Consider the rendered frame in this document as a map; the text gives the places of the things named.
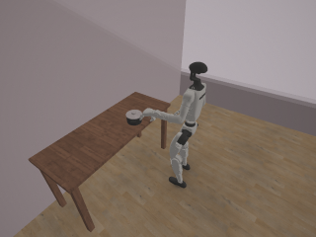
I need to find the robot left forearm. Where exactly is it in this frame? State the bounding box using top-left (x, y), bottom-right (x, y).
top-left (151, 110), bottom-right (182, 123)

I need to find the left robot hand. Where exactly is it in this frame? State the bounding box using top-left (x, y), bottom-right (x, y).
top-left (139, 108), bottom-right (156, 121)

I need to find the table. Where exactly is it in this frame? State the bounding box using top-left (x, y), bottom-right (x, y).
top-left (29, 92), bottom-right (171, 232)

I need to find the left robot upper arm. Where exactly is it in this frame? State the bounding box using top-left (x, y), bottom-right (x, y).
top-left (176, 90), bottom-right (195, 124)

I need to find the humanoid robot torso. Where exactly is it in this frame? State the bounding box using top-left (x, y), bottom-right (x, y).
top-left (182, 87), bottom-right (205, 137)

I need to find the robot left foot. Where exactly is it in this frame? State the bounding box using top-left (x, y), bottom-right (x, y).
top-left (169, 177), bottom-right (187, 189)

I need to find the lid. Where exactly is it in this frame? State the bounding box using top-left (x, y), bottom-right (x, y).
top-left (125, 110), bottom-right (142, 119)

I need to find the pot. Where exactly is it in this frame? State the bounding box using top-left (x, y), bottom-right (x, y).
top-left (126, 118), bottom-right (142, 125)

